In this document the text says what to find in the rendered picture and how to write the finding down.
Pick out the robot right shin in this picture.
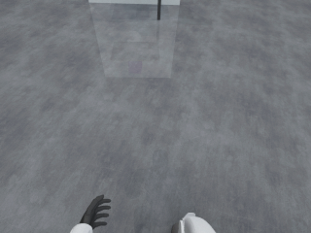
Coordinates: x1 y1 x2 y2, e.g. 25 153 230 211
178 213 195 233

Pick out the robot left forearm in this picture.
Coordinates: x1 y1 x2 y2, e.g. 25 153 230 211
70 223 93 233

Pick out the robot left hand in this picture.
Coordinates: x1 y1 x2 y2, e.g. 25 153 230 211
80 194 112 230

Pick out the robot right thigh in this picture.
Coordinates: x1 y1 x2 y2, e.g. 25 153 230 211
179 216 216 233

